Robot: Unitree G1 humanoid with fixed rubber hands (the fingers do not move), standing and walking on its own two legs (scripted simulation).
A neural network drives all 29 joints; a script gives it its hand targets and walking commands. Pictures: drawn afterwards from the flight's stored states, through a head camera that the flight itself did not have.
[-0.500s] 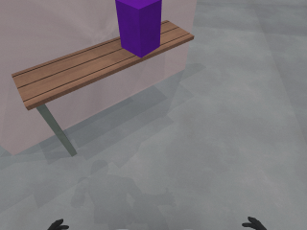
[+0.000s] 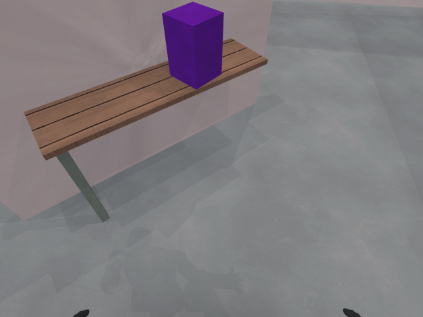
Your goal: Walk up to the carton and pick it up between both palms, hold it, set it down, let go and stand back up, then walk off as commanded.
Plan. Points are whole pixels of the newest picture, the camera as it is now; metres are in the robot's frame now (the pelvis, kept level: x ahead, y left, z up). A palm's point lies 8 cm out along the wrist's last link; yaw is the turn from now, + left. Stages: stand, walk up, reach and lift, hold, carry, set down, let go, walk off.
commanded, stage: stand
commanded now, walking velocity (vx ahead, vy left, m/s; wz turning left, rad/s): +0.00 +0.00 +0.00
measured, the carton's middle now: (194, 46) +1.13 +0.08 -0.06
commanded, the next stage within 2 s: walk up in 0.28 s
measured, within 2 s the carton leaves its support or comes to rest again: neither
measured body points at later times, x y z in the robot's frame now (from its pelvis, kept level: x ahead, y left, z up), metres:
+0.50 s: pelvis +0.00 +0.00 +0.00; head +0.01 +0.00 +0.45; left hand +0.09 +0.29 -0.13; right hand +0.09 -0.30 -0.13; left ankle +0.01 +0.12 -0.74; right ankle +0.01 -0.13 -0.74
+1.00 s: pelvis +0.12 -0.10 -0.01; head +0.13 -0.10 +0.44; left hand +0.11 +0.22 -0.12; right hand +0.26 -0.43 -0.11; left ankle +0.13 +0.02 -0.69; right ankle +0.11 -0.20 -0.74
